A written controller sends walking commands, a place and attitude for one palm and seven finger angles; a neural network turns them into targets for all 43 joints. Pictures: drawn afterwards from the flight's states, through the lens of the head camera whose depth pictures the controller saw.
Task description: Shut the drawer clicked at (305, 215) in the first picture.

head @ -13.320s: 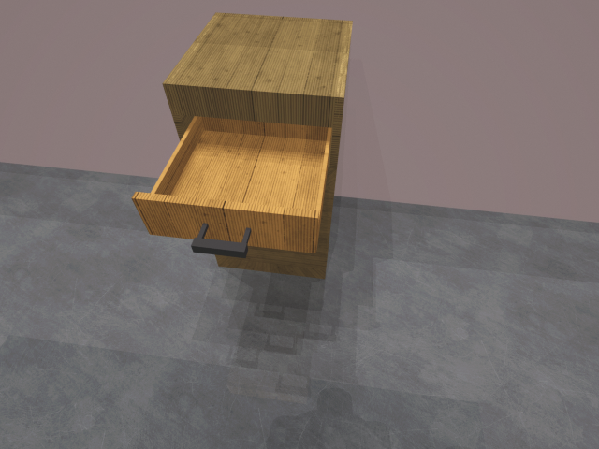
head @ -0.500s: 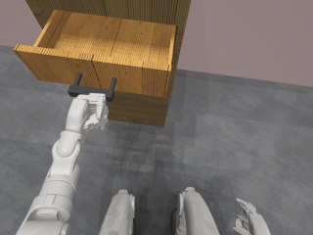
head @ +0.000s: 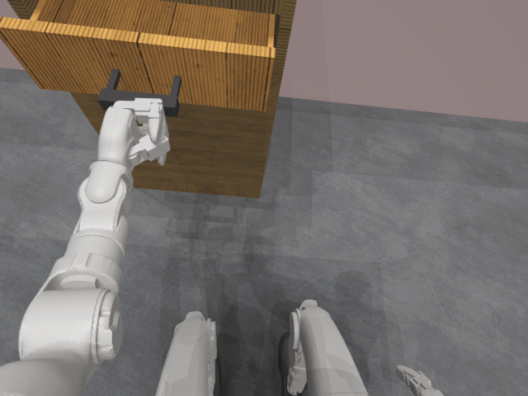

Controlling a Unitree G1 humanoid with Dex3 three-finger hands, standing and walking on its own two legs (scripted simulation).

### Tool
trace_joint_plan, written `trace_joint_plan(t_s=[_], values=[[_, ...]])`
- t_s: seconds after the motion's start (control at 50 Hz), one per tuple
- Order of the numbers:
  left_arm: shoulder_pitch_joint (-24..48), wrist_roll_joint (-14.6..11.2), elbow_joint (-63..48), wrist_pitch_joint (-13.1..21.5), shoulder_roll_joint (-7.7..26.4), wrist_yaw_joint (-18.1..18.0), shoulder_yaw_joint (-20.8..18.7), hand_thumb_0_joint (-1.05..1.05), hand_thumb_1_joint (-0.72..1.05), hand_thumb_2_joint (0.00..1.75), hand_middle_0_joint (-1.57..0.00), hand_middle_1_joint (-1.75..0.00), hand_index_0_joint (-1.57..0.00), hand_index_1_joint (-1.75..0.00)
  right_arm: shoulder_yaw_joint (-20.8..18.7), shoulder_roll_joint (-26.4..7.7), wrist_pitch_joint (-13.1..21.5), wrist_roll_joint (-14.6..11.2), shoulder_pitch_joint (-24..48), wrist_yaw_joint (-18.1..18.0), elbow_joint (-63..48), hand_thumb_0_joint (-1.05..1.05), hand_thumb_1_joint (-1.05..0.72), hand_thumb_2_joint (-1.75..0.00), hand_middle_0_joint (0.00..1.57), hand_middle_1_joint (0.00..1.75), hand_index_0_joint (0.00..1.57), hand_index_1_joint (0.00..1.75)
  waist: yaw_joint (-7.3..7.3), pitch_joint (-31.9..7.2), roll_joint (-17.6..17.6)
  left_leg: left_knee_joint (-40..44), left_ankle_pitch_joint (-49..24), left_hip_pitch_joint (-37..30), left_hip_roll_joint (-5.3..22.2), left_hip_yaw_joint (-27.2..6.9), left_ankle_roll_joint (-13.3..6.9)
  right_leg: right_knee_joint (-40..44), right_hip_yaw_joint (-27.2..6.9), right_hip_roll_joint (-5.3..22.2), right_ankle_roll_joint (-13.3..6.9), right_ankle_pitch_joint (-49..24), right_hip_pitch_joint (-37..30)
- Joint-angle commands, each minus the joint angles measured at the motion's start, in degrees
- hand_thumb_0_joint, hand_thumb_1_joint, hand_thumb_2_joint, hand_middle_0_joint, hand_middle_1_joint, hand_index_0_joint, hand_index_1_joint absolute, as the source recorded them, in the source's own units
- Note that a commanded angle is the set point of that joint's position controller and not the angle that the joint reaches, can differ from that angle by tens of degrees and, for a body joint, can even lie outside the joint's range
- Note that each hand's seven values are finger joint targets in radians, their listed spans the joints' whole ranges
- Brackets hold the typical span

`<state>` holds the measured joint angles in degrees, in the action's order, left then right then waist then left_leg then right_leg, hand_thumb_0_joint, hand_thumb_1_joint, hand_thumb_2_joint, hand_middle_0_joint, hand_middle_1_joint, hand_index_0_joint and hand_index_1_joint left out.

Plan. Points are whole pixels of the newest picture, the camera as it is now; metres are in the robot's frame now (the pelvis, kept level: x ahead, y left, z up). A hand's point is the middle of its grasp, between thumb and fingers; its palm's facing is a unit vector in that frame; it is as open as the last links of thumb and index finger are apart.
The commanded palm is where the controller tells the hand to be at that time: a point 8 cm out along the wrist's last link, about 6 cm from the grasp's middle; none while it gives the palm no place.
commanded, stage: push the drawer shut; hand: left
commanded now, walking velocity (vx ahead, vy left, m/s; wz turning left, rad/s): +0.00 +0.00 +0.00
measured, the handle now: (143, 91) +0.56 +0.16 +0.03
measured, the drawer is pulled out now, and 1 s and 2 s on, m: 0.08 0.00 0.00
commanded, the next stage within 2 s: pull the fist back off the drawer in 0.94 s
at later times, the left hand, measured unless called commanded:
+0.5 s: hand (171, 105) +0.54 +0.12 +0.02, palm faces -0.14 -0.99 -0.05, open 3.3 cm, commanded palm +0.55 +0.15 +0.03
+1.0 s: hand (169, 92) +0.57 +0.12 +0.02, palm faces -0.12 -0.99 -0.06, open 3.0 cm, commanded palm +0.61 +0.13 +0.03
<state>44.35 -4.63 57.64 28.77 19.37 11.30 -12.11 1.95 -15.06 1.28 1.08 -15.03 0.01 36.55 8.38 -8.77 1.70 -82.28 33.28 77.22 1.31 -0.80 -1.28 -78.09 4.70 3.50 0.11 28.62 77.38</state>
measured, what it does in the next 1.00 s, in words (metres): stands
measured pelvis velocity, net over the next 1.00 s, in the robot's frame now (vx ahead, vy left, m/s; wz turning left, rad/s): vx -0.01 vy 0.00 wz -0.03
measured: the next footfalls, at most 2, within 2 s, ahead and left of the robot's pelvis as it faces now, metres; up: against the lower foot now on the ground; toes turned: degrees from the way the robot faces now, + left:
none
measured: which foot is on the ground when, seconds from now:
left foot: down 0.00-1.00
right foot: down 0.00-1.00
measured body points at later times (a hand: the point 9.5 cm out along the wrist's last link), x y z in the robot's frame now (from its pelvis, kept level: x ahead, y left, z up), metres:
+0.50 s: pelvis +0.00 +0.00 -0.01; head +0.19 +0.02 +0.40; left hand +0.54 +0.17 +0.03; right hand +0.03 -0.26 -0.12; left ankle +0.04 +0.11 -0.58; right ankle +0.07 -0.13 -0.58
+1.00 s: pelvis -0.01 +0.00 -0.02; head +0.20 +0.04 +0.37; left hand +0.57 +0.18 +0.03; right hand -0.01 -0.26 -0.13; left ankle +0.04 +0.11 -0.58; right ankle +0.07 -0.13 -0.58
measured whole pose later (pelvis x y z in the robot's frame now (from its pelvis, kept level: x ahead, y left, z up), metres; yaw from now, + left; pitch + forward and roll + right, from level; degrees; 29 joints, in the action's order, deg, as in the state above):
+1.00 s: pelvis -0.01 +0.00 -0.02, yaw -2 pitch +34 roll -6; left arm 67.4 1.0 71.4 22.9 30.9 9.7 -15.5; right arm 4.6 -14.6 -1.6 3.7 -17.3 1.2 37.2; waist 14.7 -7.4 2.0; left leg -87.2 33.2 87.8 2.0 -3.3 -1.1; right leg -80.7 6.8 2.7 -0.2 27.7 86.3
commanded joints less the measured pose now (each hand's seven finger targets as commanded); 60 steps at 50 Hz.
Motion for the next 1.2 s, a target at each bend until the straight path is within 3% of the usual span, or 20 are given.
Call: trace_joint_plan(t_s=[0.0, 0.04, 0.08, 0.12, 0.32, 0.4, 0.44, 0.48, 0.52, 0.58, 0.66, 0.72, 0.76, 0.82, 0.86, 0.9, 0.96, 1.08, 1.14, 1.18], values=[[33.43, -0.53, -10.47, 3.92, 10.51, -0.95, -3.07, 0.0, 0.9, 0.9, -1.4, -1.6, -1.4, -1.6, -3.52, -10.23, 0.38, 0.55, -7.78, -0.31, -3.52, 0.0, -0.9, -0.9, 0.2, 0.3, 0.2, 0.3, 4.63, -29.94, 6.14, 11.49, -11.08, -20.62, -1.22, -4.01, -0.02, 9.21, -1.96, -3.87, -1.85, -5.16, -12.2], [34.49, -0.38, -9.2, 3.63, 11.08, -1.02, -3.76, 0.0, 0.9, 0.9, -1.4, -1.6, -1.4, -1.6, -3.43, -10.3, -0.12, 0.73, -8.21, -0.11, -3.55, 0.0, -0.9, -0.9, 0.2, 0.3, 0.2, 0.3, 4.87, -30.55, 5.36, 11.12, -11.37, -19.98, -1.19, -4.15, -0.15, 9.1, -1.98, -3.99, -1.83, -5.34, -12.52], [36.22, -0.08, -9.88, 3.74, 12.04, -1.0, -4.37, 0.0, 0.9, 0.9, -1.4, -1.6, -1.4, -1.6, -3.39, -10.36, -0.45, 1.01, -8.75, 0.01, -3.62, 0.0, -0.9, -0.9, 0.2, 0.3, 0.2, 0.3, 4.73, -32.7, 7.73, 10.88, -13.28, -21.84, -1.09, -4.43, 0.0, 8.47, -1.74, -3.98, -1.9, -6.37, -11.86], [36.38, 0.11, -9.75, 3.49, 12.54, -1.13, -4.81, 0.0, 0.9, 0.9, -1.4, -1.6, -1.4, -1.6, -3.45, -10.43, -0.95, 1.19, -9.29, 0.19, -3.59, 0.0, -0.9, -0.9, 0.2, 0.3, 0.2, 0.3, 4.93, -34.04, 7.59, 10.56, -15.07, -22.38, -0.86, -4.63, 0.03, 8.31, -1.75, -4.1, -1.85, -7.53, -12.25], [39.5, 1.09, -7.35, 2.32, 16.54, -1.2, -7.61, 0.0, 0.9, 0.9, -1.4, -1.6, -1.4, -1.6, -2.86, -10.06, -2.76, 1.46, -10.7, 0.78, -3.58, 0.0, -0.9, -0.9, 0.2, 0.3, 0.2, 0.3, 6.01, -32.78, 7.01, 9.02, -15.25, -17.93, -0.61, -3.45, -0.65, 9.08, -2.68, -4.63, -1.54, -8.53, -14.64], [41.51, 1.47, -7.53, 2.12, 16.96, -1.18, -7.56, 0.0, 0.9, 0.9, -1.4, -1.6, -1.4, -1.6, -2.9, -10.2, -3.16, 1.69, -11.63, 1.02, -3.38, 0.0, -0.9, -0.9, 0.2, 0.3, 0.2, 0.3, 6.35, -34.88, 9.16, 8.6, -17.55, -20.36, -0.44, -3.98, -0.43, 8.54, -2.34, -4.8, -1.6, -9.8, -13.33], [42.55, 1.75, -6.65, 1.82, 17.74, -1.16, -7.84, 0.0, 0.9, 0.9, -1.4, -1.6, -1.4, -1.6, -2.77, -10.26, -3.41, 1.75, -11.98, 1.03, -3.09, 0.0, -0.9, -0.9, 0.2, 0.3, 0.2, 0.3, 6.83, -33.87, 8.1, 8.31, -17.1, -19.25, -0.31, -4.04, -0.55, 8.59, -2.35, -4.88, -1.52, -9.66, -13.43], [45.09, 2.15, -5.53, 1.38, 16.47, -1.22, -6.42, 0.0, 0.9, 0.9, -1.4, -1.6, -1.4, -1.6, -2.69, -10.35, -3.5, 1.89, -12.29, 1.05, -2.67, 0.0, -0.9, -0.9, 0.2, 0.3, 0.2, 0.3, 8.04, -33.23, 9.3, 8.07, -17.02, -20.04, -0.25, -4.47, -0.54, 8.34, -1.98, -4.9, -1.51, -9.32, -10.93], [46.84, 2.42, -5.13, 1.18, 18.08, -1.53, -7.28, 0.0, 0.9, 0.9, -1.4, -1.6, -1.4, -1.6, -2.62, -10.51, -3.55, 2.1, -12.77, 0.98, -2.34, 0.0, -0.9, -0.9, 0.2, 0.3, 0.2, 0.3, 8.27, -32.94, 10.19, 7.83, -17.13, -19.86, -0.27, -4.54, -0.5, 8.24, -1.94, -4.87, -1.57, -9.34, -10.59], [49.29, 2.88, -6.26, 1.23, 17.21, -1.56, -6.16, 0.0, 0.9, 0.9, -1.4, -1.6, -1.4, -1.6, -2.69, -10.62, -3.63, 2.36, -13.23, 1.1, -2.25, 0.0, -0.9, -0.9, 0.2, 0.3, 0.2, 0.3, 8.76, -35.86, 12.61, 7.49, -19.61, -23.28, -0.14, -5.33, -0.21, 7.53, -1.49, -4.85, -1.7, -10.38, -8.58], [52.07, 3.42, -2.47, 0.0, 18.32, -2.16, -6.46, 0.0, 0.9, 0.9, -1.4, -1.6, -1.4, -1.6, -2.18, -10.72, -3.74, 2.56, -13.85, 1.12, -1.74, 0.0, -0.9, -0.9, 0.2, 0.3, 0.2, 0.3, 10.34, -32.87, 10.85, 6.78, -17.18, -19.63, -0.14, -5.34, -0.71, 7.64, -1.55, -5.06, -1.6, -9.09, -7.74], [54.1, 4.38, -3.11, -0.38, 19.62, -2.34, -6.5, 0.0, 0.9, 0.9, -1.4, -1.6, -1.4, -1.6, -2.1, -10.94, -3.83, 2.81, -14.32, 1.14, -1.76, 0.0, -0.9, -0.9, 0.2, 0.3, 0.2, 0.3, 10.25, -35.62, 13.38, 6.36, -17.71, -20.21, -0.2, -5.47, -0.53, 7.2, -1.59, -4.94, -1.7, -9.31, -7.86], [57.5, 4.19, -3.71, -0.44, 17.94, -2.43, -4.87, 0.0, 0.9, 0.9, -1.4, -1.6, -1.4, -1.6, -2.16, -10.82, -3.74, 2.84, -14.72, 1.04, -1.37, 0.0, -0.9, -0.9, 0.2, 0.3, 0.2, 0.3, 11.92, -34.73, 13.0, 6.2, -17.73, -21.36, -0.04, -6.12, -0.66, 7.12, -1.3, -5.0, -1.55, -9.3, -5.57], [59.45, 4.53, -2.57, -1.32, 18.53, -2.97, -4.45, 0.0, 0.9, 0.9, -1.4, -1.6, -1.4, -1.6, -1.85, -11.14, -3.56, 2.85, -14.87, 1.01, -0.96, 0.0, -0.9, -0.9, 0.2, 0.3, 0.2, 0.3, 12.37, -33.53, 13.73, 6.44, -14.15, -19.52, -0.24, -5.99, -0.61, 7.54, -1.34, -5.07, -1.57, -7.25, -5.01], [62.26, 4.6, -4.26, -1.19, 18.37, -3.23, -3.72, 0.0, 0.9, 0.9, -1.4, -1.6, -1.4, -1.6, -1.79, -11.13, -3.1, 2.94, -15.08, 0.73, -0.7, 0.0, -0.9, -0.9, 0.2, 0.3, 0.2, 0.3, 13.07, -34.63, 15.81, 6.41, -14.08, -21.17, -0.19, -6.36, -0.63, 7.23, -1.23, -4.98, -1.64, -7.17, -3.33], [63.1, 4.63, -3.67, -1.66, 19.88, -3.47, -4.36, 0.0, 0.9, 0.9, -1.4, -1.6, -1.4, -1.6, -1.54, -11.37, -2.67, 2.96, -15.22, 0.6, -0.49, 0.0, -0.9, -0.9, 0.2, 0.3, 0.2, 0.3, 13.24, -35.35, 15.43, 6.28, -12.51, -20.07, -0.32, -6.25, -0.66, 7.37, -1.33, -5.13, -1.58, -6.43, -4.09], [64.34, 4.79, -1.52, -2.42, 17.67, -3.78, -2.3, 0.0, 0.9, 0.9, -1.4, -1.6, -1.4, -1.6, -1.19, -11.34, -1.84, 2.77, -14.85, 0.26, -0.13, 0.0, -0.9, -0.9, 0.2, 0.3, 0.2, 0.3, 14.58, -31.86, 16.11, 7.14, -8.15, -18.62, -0.24, -6.52, -0.83, 7.86, -1.25, -5.11, -1.63, -3.96, -1.5], [65.27, 5.19, -1.1, -3.06, 20.5, -3.99, -3.31, 0.0, 0.9, 0.9, -1.4, -1.6, -1.4, -1.6, -0.75, -12.0, -0.42, 2.87, -15.31, 0.08, 0.11, 0.0, -0.9, -0.9, 0.2, 0.3, 0.2, 0.3, 14.25, -33.53, 17.37, 7.73, -6.12, -18.9, -0.2, -7.32, -0.46, 7.24, -0.79, -5.04, -1.82, -3.23, -1.01], [63.98, 5.21, 0.88, -3.9, 19.24, -3.73, -2.71, 0.0, 0.9, 0.9, -1.4, -1.6, -1.4, -1.6, -0.68, -12.17, -0.37, 2.87, -15.12, 0.21, -0.13, 0.0, -0.9, -0.9, 0.2, 0.3, 0.2, 0.3, 14.45, -30.66, 16.02, 8.3, -2.88, -16.82, -0.08, -7.56, -0.59, 7.57, -0.85, -4.96, -1.77, -1.74, -0.4], [64.36, 5.31, -0.61, -3.6, 19.48, -3.66, -2.97, 0.0, 0.9, 0.9, -1.4, -1.6, -1.4, -1.6, -0.75, -12.31, -0.18, 3.09, -15.45, 0.49, -0.41, 0.0, -0.9, -0.9, 0.2, 0.3, 0.2, 0.3, 13.66, -32.36, 18.23, 8.95, -3.41, -19.28, 0.01, -8.5, -0.23, 6.95, -0.46, -4.8, -1.94, -2.25, 0.52]])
